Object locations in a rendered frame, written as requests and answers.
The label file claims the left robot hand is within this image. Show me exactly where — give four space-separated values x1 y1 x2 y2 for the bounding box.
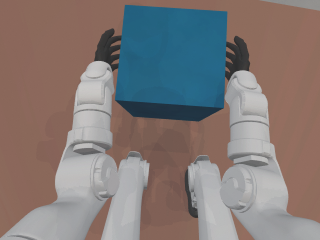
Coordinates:
94 28 122 72

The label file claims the right robot forearm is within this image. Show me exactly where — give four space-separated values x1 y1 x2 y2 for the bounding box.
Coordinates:
224 70 284 180

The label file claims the left robot shin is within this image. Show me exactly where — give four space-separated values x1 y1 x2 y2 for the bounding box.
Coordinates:
118 151 144 193

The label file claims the carton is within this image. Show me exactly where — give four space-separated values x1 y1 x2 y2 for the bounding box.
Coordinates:
115 5 228 122

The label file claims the right robot hand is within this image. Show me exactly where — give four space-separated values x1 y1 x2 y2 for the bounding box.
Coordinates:
225 36 250 81

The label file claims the left robot upper arm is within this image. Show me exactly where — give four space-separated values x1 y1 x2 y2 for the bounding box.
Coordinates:
0 153 120 240

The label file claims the right robot shin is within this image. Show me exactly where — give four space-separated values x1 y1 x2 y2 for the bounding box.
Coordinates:
190 155 221 208

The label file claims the robot shin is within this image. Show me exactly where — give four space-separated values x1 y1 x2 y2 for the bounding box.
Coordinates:
190 155 221 208
118 151 144 193

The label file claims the left robot forearm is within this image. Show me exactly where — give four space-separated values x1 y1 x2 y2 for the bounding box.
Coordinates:
55 61 115 189

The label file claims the right robot upper arm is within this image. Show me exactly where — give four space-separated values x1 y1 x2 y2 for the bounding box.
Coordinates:
219 164 320 240

